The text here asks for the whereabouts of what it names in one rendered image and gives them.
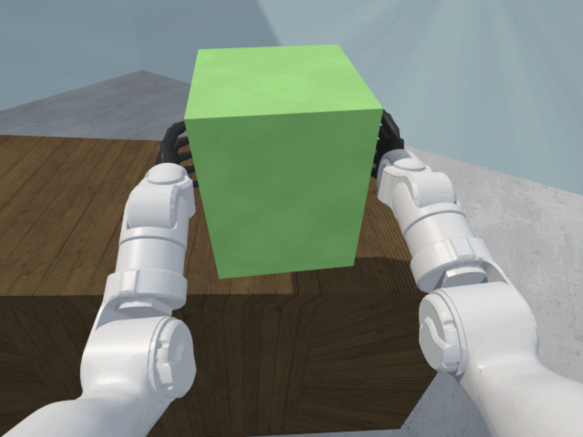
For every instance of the robot left upper arm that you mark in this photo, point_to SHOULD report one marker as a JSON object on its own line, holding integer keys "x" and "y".
{"x": 132, "y": 370}

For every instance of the robot right hand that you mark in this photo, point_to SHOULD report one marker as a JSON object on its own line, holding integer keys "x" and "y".
{"x": 389, "y": 140}

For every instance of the left robot forearm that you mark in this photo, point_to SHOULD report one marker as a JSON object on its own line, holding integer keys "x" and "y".
{"x": 148, "y": 280}

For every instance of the robot right upper arm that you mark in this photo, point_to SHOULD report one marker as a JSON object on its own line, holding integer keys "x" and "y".
{"x": 484, "y": 336}

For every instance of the pedestal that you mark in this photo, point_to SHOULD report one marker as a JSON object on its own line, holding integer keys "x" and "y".
{"x": 312, "y": 351}

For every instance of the robot left hand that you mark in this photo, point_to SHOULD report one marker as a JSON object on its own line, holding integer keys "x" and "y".
{"x": 170, "y": 145}

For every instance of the right robot forearm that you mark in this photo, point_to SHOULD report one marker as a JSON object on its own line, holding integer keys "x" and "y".
{"x": 445, "y": 252}

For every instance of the carton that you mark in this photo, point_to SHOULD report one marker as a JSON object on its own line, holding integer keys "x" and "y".
{"x": 283, "y": 140}

